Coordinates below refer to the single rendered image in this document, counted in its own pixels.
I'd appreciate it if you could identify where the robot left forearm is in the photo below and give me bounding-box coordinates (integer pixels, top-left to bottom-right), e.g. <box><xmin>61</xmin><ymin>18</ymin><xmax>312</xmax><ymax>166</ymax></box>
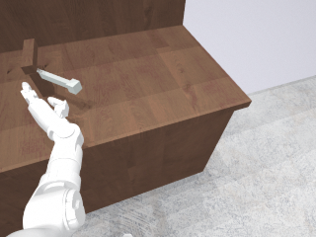
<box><xmin>23</xmin><ymin>118</ymin><xmax>84</xmax><ymax>229</ymax></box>

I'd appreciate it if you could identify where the left robot hand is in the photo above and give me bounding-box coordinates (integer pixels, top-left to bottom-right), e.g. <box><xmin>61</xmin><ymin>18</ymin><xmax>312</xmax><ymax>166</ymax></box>
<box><xmin>21</xmin><ymin>82</ymin><xmax>69</xmax><ymax>132</ymax></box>

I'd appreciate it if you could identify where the tap lever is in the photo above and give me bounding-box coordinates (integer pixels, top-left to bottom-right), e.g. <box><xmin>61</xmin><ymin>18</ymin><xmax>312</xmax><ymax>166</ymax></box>
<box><xmin>37</xmin><ymin>69</ymin><xmax>83</xmax><ymax>95</ymax></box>

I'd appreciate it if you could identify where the left robot upper arm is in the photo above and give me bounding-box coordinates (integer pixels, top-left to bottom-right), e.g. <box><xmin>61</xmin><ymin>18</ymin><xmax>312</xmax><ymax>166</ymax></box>
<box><xmin>6</xmin><ymin>188</ymin><xmax>86</xmax><ymax>237</ymax></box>

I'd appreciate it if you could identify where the counter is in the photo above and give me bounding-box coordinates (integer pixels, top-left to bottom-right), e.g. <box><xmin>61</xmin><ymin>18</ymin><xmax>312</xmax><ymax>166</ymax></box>
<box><xmin>0</xmin><ymin>0</ymin><xmax>252</xmax><ymax>237</ymax></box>

